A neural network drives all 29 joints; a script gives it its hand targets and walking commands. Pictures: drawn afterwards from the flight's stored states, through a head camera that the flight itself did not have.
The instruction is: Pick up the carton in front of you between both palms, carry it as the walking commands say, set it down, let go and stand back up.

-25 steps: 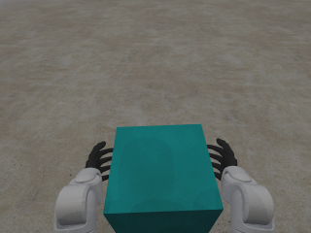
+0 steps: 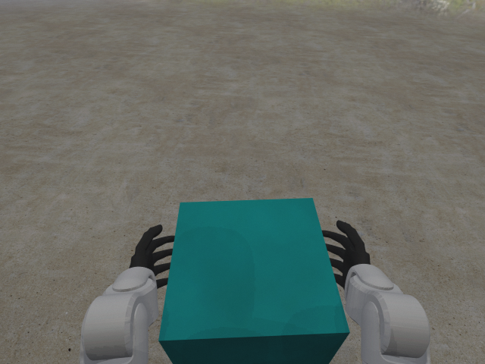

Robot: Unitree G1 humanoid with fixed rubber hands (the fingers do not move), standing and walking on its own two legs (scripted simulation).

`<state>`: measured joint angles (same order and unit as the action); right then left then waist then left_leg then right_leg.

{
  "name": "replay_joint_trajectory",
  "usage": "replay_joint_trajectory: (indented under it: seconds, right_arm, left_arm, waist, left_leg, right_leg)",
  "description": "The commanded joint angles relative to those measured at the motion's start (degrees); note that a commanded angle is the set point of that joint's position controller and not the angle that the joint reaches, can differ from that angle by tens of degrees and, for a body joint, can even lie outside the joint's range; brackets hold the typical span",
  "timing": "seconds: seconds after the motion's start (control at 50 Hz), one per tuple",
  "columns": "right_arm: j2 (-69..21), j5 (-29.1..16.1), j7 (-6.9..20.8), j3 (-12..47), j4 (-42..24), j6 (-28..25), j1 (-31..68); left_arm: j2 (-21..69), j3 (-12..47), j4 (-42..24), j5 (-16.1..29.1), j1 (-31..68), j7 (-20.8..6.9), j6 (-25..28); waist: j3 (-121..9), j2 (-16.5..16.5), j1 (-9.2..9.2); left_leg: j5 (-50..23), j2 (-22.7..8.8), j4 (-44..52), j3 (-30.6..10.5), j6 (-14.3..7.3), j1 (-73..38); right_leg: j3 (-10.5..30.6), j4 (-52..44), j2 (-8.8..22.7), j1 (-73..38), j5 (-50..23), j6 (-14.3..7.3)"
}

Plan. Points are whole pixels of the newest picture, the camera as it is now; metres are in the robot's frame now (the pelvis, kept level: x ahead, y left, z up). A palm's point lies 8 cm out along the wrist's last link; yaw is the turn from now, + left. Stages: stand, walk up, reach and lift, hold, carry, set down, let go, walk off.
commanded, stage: carry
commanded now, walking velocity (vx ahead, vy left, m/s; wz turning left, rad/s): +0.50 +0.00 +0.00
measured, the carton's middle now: (249, 297) +0.25 +0.00 +0.02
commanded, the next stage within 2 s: none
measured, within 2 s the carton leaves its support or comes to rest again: neither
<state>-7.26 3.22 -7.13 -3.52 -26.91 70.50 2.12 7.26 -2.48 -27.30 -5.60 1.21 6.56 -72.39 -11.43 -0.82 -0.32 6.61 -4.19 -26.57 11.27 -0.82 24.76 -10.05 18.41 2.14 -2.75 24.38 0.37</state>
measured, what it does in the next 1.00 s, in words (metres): walks ahead: right foot, then left foot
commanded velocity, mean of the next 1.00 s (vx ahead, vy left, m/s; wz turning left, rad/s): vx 0.49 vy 0.00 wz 0.00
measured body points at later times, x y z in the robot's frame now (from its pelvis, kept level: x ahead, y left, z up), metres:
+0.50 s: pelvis +0.31 -0.04 +0.00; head +0.31 -0.06 +0.45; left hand +0.56 +0.12 +0.09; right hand +0.58 -0.18 +0.08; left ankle +0.14 +0.10 -0.66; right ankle +0.39 -0.11 -0.73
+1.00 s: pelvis +0.64 +0.00 +0.00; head +0.64 +0.01 +0.45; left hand +0.90 +0.14 +0.07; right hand +0.89 -0.16 +0.08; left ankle +0.70 +0.09 -0.73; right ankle +0.43 -0.10 -0.66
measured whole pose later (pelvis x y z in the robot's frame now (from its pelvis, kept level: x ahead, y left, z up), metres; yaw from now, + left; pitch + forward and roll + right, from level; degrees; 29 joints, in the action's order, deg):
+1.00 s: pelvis +0.64 +0.00 +0.00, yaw -2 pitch +5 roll +1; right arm -7.3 3.1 -7.0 -2.3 -25.7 69.1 3.2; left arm 7.3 -3.8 -29.0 -5.8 0.6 6.2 -71.8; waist -6.6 -2.0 1.9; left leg 11.0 -3.2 -31.8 13.6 -3.6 25.6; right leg -5.2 54.5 5.0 10.8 26.6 0.9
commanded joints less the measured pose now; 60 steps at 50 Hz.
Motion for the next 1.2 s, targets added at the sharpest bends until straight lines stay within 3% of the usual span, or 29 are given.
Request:
replay_joint_trajectory:
  seconds: [0.0, 0.02, 0.04, 0.06, 0.14, 0.26, 0.28, 0.34, 0.36, 0.38, 0.4, 0.46, 0.48, 0.54, 0.58, 0.62, 0.64, 0.7, 0.76, 0.78, 0.8, 0.86, 0.88, 0.9, 0.92, 0.96, 0.98, 1.1, 1.18]
  right_arm:
    - [-47.67, -17.61, 9.64, 37.54, -2.42, -0.97, 20.86]
    - [-50.4, -17.33, 10.15, 37.88, -1.8, -1.91, 19.87]
    - [-53.33, -18.94, 10.75, 38.74, -4.36, -2.5, 20.82]
    - [-53.78, -19.44, 10.94, 40.83, -5.75, -3.25, 23.15]
    - [-53.89, -22.18, 11.87, 43.14, -8.88, -5.14, 23.15]
    - [-46.12, -20.69, 11.15, 42.16, -10.32, -3.85, 16.9]
    - [-44.49, -18.96, 10.74, 41.57, -10.75, -3.54, 16.06]
    - [-40.97, -17.38, 9.66, 39.71, -8.97, -1.21, 16.05]
    - [-39.53, -17.28, 9.61, 39.05, -10.21, -0.76, 18.19]
    - [-39.79, -18.5, 9.57, 38.8, -10.48, -0.07, 18.22]
    - [-39.42, -17.74, 9.57, 41.15, -11.34, 0.29, 19.33]
    - [-47.25, -18.9, 9.53, 40.03, -6.81, -0.71, 20.13]
    - [-48.98, -17.41, 9.75, 40.56, -6.71, -1.23, 19.49]
    - [-53.76, -18.86, 9.97, 42.14, -5.43, -2.36, 19.03]
    - [-53.13, -17.69, 9.73, 42.76, -7.37, -3.08, 20.15]
    - [-51.89, -17.76, 9.29, 42.5, -9.18, -3.2, 19.66]
    - [-50.69, -17.39, 9.02, 41.7, -8.01, -3.2, 19.43]
    - [-46.79, -16.36, 8.8, 41.34, -7.95, -1.83, 18.77]
    - [-44.75, -16.76, 8.83, 39.01, -7.88, -0.35, 18.46]
    - [-44.63, -18.99, 9.07, 40.88, -10.9, -0.03, 19.5]
    - [-44.58, -19.57, 9.2, 40.32, -10.08, 0.2, 21.64]
    - [-42.98, -18.05, 9.74, 38.09, -3.73, 0.75, 18.38]
    - [-42.37, -18.25, 9.96, 37.4, -3.64, 0.47, 17.13]
    - [-43.62, -18.36, 10.3, 37.39, -3.04, 0.03, 17.18]
    - [-45.72, -19.17, 10.73, 38.39, -1.92, -0.06, 16.63]
    - [-50.14, -19.54, 11.2, 39.88, -5.06, -1.77, 18.15]
    - [-50.94, -18.1, 11.48, 39.05, -3.05, -2.2, 18.64]
    - [-54.03, -18.99, 12.27, 43.03, -8.0, -6.34, 16.66]
    - [-50.56, -18.55, 11.7, 42.37, -9.23, -5.86, 14.96]
  left_arm:
    - [45.36, 39.66, -7.95, 20.79, 27.21, -9.74, 1.98]
    - [48.85, 40.04, -6.56, 21.82, 26.88, -10.34, 2.79]
    - [49.96, 39.99, -7.27, 21.86, 26.57, -10.92, 4.05]
    - [50.7, 40.06, -5.71, 20.82, 24.89, -11.24, 4.7]
    - [52.08, 41.1, -9.53, 19.46, 23.74, -10.16, 7.06]
    - [44.96, 40.48, -13.04, 18.3, 20.52, -8.94, 5.92]
    - [43.85, 40.61, -12.57, 18.86, 21.07, -8.7, 5.09]
    - [39.79, 37.39, -9.52, 18.88, 19.19, -8.66, 3.04]
    - [38.98, 37.18, -8.16, 18.61, 18.73, -8.69, 2.55]
    - [37.84, 36.49, -5.87, 18.09, 16.33, -8.66, 2.33]
    - [36.98, 34.85, -7.4, 17.98, 18.78, -8.64, 2.33]
    - [46.35, 38.95, -8.39, 21.26, 22.77, -9.85, 3.0]
    - [46.79, 38.95, -8.46, 19.74, 21.07, -10.33, 3.63]
    - [48.82, 39.57, -11.55, 21.79, 24.64, -11.19, 4.42]
    - [48.45, 39.28, -9.45, 21.41, 21.73, -11.65, 4.87]
    - [48.88, 40.23, -11.09, 23.35, 24.15, -11.51, 4.68]
    - [46.66, 38.96, -10.89, 22.41, 21.58, -11.68, 4.77]
    - [42.11, 38.67, -10.1, 20.68, 22.79, -10.75, 3.6]
    - [40.1, 37.64, -11.12, 20.65, 23.03, -9.66, 2.62]
    - [39.98, 37.1, -9.74, 20.01, 21.27, -9.46, 2.11]
    - [41.66, 37.36, -10.83, 19.48, 21.19, -9.44, 2.35]
    - [38.42, 36.39, -8.03, 17.84, 22.2, -8.71, 1.15]
    - [38.9, 36.91, -9.7, 16.69, 22.15, -8.58, 1.05]
    - [41.33, 38.42, -9.6, 18.69, 23.14, -8.78, 0.93]
    - [42.5, 38.34, -8.64, 18.24, 20.55, -9.04, 1.65]
    - [47.44, 38.71, -5.61, 19.12, 22.08, -10.02, 2.8]
    - [48.61, 39.4, -3.82, 18.59, 20.62, -10.54, 3.7]
    - [52.63, 41.31, -9.73, 18.32, 17.93, -10.13, 8.48]
    - [47.78, 41.35, -12.62, 19.49, 18.24, -10.02, 7.83]
  waist:
    - [-11.31, 16.39, 2.34]
    - [-12.28, 14.41, 2.25]
    - [-9.64, 5.52, 2.48]
    - [-8.45, 3.03, 2.49]
    - [-8.57, 12.87, 2.26]
    - [-2.69, 7.37, 1.88]
    - [-0.44, 13.2, 1.88]
    - [-4.41, 7.2, 0.28]
    - [-6.33, 1.07, -1.24]
    - [-10.42, -15.19, -1.27]
    - [-9.78, -17.49, -1.0]
    - [-9.71, -6.79, -0.37]
    - [-8.27, 0.84, -0.28]
    - [-6.9, -8.3, 0.5]
    - [-7.21, -9.81, 0.06]
    - [-4.99, -5.21, 0.08]
    - [-3.96, -8.68, 0.06]
    - [3.43, -5.48, -0.12]
    - [3.24, -5.29, 0.18]
    - [0.88, -11.66, 1.18]
    - [-0.41, -9.42, -0.09]
    - [-4.37, -1.83, 2.5]
    - [-8.26, 10.81, 2.39]
    - [-10.38, 25.81, 1.75]
    - [-10.75, 18.58, 2.77]
    - [-8.42, 4.06, 2.69]
    - [-8.71, 2.01, 1.98]
    - [-6.76, 9.38, 1.41]
    - [-5.66, 9.03, 0.78]
  left_leg:
    - [-10.69, -20.2, 10.46, -36.86, -13.77, -45.52]
    - [-23.37, -20.23, 7.59, -31.99, -14.59, -44.26]
    - [-23.65, -19.75, 7.8, -28.64, -11.76, -36.72]
    - [-15.54, -16.9, 10.12, -23.23, -9.13, -32.41]
    - [-3.55, -12.86, 14.96, -11.63, -6.06, -28.49]
    - [-9.73, -11.56, 14.81, -5.66, -5.9, -26.51]
    - [-7.73, -12.04, 13.72, -4.81, -4.85, -26.19]
    - [-18.56, -5.4, -2.45, 3.65, -0.56, -18.68]
    - [-10.79, -3.21, -15.82, 2.43, 1.28, -10.06]
    - [4.02, 2.67, -31.98, 0.87, 3.09, 3.28]
    - [19.93, 3.0, -40.89, -5.87, 2.65, 10.68]
    - [15.37, -2.01, -40.67, -10.11, 0.74, 14.96]
    - [14.07, -3.2, -37.3, -9.84, 0.47, 12.48]
    - [5.87, -2.1, -25.5, -7.21, 1.03, 9.01]
    - [2.39, -1.92, -23.52, -5.53, 1.1, 12.26]
    - [0.32, -2.09, -18.15, -5.32, 2.15, 14.6]
    - [-2.84, -2.17, -16.66, -4.01, 2.22, 12.24]
    - [-2.65, -0.92, -7.12, -1.03, 1.54, 9.17]
    - [-6.35, 0.03, -5.42, 0.11, 0.78, 8.83]
    - [-7.81, -2.81, -3.73, -4.76, 0.75, 5.17]
    - [-6.78, -0.38, -2.74, 0.99, 0.83, 4.08]
    - [2.53, 3.39, 0.98, 2.56, -1.23, -18.68]
    - [1.54, -9.35, 3.75, -14.32, -4.56, -30.71]
    - [-4.78, -18.99, 10.21, -37.23, -9.02, -40.33]
    - [-13.7, -20.16, 10.18, -34.52, -14.44, -43.42]
    - [-24.22, -17.88, 9.03, -27.44, -10.16, -35.52]
    - [-18.62, -16.16, 10.45, -22.76, -7.78, -32.64]
    - [-33.52, -11.05, 8.61, -3.68, -5.47, -25.88]
    - [-21.15, -8.08, 2.67, 1.05, -0.79, -21.61]
  right_leg:
    - [4.43, 47.55, -2.17, 45.88, 1.31, -0.22]
    - [6.84, 50.82, 0.6, 47.79, 5.27, -0.24]
    - [8.14, 52.16, 3.43, 46.15, 2.28, -0.25]
    - [9.06, 46.51, 4.37, 42.84, -0.25, 0.04]
    - [3.55, 26.75, 3.7, 35.59, -6.78, 1.42]
    - [-0.27, 14.03, 1.51, 32.28, -19.5, -0.63]
    - [0.02, 10.49, 1.5, 32.67, -17.65, -0.85]
    - [-5.69, 5.94, -2.16, 11.66, -19.98, -1.97]
    - [3.69, 6.21, 4.13, -0.38, -14.53, -3.78]
    - [28.17, -1.3, 17.37, -7.81, -9.22, -9.7]
    - [36.62, -6.08, 21.19, -8.5, -11.87, -13.03]
    - [24.5, -3.92, 20.26, -4.71, -25.84, -10.33]
    - [23.24, -6.0, 19.8, -1.21, -23.62, -9.6]
    - [9.13, -8.49, 12.81, 3.71, -20.15, -4.93]
    - [10.01, -8.76, 13.99, -0.71, -22.27, -5.3]
    - [9.1, -10.13, 15.19, -2.58, -24.93, -7.92]
    - [5.49, -9.51, 12.97, 0.97, -26.92, -7.38]
    - [4.15, -11.7, 12.52, 4.33, -19.22, -7.39]
    - [2.68, -8.64, 13.57, -0.81, -30.79, -7.2]
    - [1.4, -8.43, 13.13, -0.42, -29.38, -4.64]
    - [-0.46, -5.66, 12.25, -3.3, -31.85, -5.17]
    - [-4.05, 15.49, 7.2, 6.58, -41.53, -1.95]
    - [-3.41, 30.76, 4.99, 20.34, -28.3, 0.1]
    - [0.71, 43.86, -2.93, 35.12, -0.15, 2.52]
    - [4.52, 54.54, -1.96, 43.64, 4.01, 0.0]
    - [6.91, 52.21, 2.4, 43.5, 0.48, 0.03]
    - [10.2, 47.59, 4.95, 40.25, -4.48, -0.58]
    - [1.94, 18.14, 0.8, 28.39, -11.85, 0.72]
    - [-1.49, 4.09, 0.72, 16.31, -28.95, 0.35]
